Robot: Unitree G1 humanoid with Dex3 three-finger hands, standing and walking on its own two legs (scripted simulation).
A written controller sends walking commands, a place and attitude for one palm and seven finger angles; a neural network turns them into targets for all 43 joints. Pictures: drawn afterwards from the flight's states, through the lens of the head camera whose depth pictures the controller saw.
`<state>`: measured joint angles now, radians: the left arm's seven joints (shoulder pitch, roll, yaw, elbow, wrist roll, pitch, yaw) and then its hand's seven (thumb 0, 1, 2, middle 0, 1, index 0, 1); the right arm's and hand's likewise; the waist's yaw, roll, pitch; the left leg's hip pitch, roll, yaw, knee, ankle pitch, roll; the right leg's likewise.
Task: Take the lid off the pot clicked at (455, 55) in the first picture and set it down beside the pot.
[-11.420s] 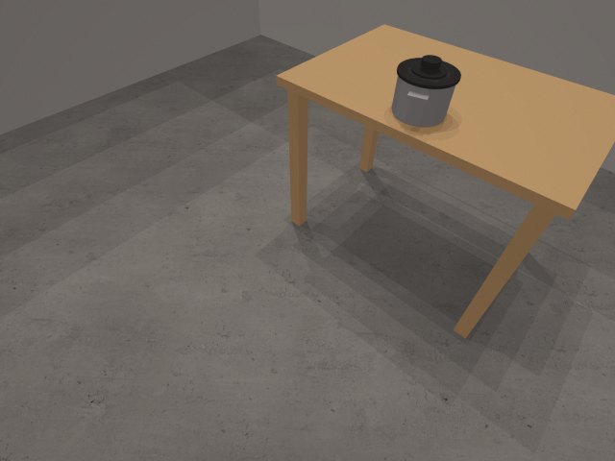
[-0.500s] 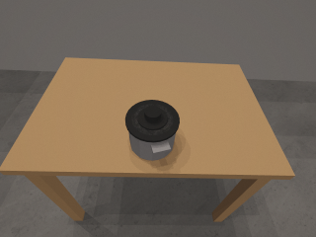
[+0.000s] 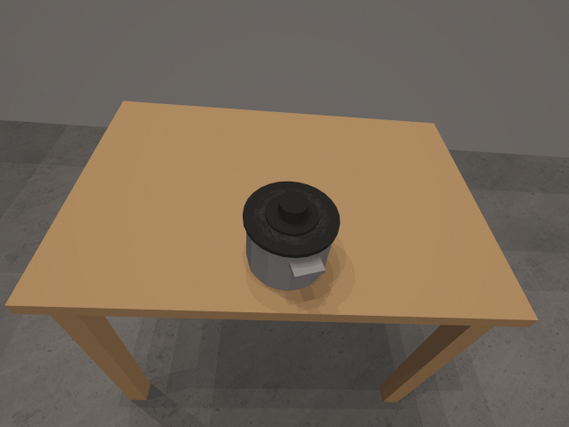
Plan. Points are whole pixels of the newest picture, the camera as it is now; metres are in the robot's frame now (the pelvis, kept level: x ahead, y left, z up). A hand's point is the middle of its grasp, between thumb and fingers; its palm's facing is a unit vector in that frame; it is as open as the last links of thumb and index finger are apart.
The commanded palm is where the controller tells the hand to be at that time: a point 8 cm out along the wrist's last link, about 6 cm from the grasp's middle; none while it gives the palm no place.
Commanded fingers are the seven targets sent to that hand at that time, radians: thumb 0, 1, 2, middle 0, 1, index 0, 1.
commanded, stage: shuffle to correct the standing spot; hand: left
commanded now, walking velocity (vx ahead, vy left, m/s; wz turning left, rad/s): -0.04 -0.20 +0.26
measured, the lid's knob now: (293, 205) +0.44 +0.02 +0.06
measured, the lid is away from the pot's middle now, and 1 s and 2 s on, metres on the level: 0.00 0.00 0.00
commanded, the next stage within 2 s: none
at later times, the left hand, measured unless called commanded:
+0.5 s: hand out of the picture -0.11 +0.24 -0.23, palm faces +0.14 -0.99 -0.08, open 7.4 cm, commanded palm none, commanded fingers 0.00 0.90 0.90 -0.20 -0.30 -0.20 -0.30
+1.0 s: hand out of the picture +0.03 +0.39 -0.18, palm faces -0.01 -0.96 -0.26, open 7.4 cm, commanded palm none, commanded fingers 0.00 0.90 0.90 -0.20 -0.30 -0.20 -0.30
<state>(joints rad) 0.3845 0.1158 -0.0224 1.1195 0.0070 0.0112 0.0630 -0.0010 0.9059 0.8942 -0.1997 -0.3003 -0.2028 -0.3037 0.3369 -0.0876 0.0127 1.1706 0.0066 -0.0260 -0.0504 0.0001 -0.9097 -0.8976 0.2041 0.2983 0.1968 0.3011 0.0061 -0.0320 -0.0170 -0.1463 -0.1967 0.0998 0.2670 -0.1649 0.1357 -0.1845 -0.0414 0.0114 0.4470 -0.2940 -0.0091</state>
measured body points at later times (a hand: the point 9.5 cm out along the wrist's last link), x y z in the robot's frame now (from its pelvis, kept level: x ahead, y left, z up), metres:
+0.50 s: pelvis -0.05 +0.10 -0.03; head -0.04 +0.18 +0.41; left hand -0.12 +0.29 -0.22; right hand -0.03 -0.15 -0.14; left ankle -0.01 +0.00 -0.73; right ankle +0.02 -0.13 -0.69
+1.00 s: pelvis -0.09 +0.17 -0.02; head -0.08 +0.21 +0.43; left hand +0.02 +0.44 -0.16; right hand -0.08 -0.07 -0.15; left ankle -0.07 +0.30 -0.73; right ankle -0.16 +0.05 -0.74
